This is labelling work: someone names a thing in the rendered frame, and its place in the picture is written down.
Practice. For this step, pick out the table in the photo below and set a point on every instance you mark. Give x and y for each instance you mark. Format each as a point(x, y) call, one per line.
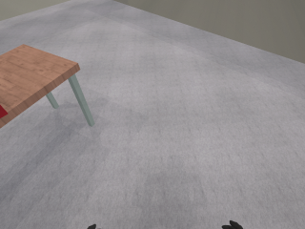
point(27, 74)

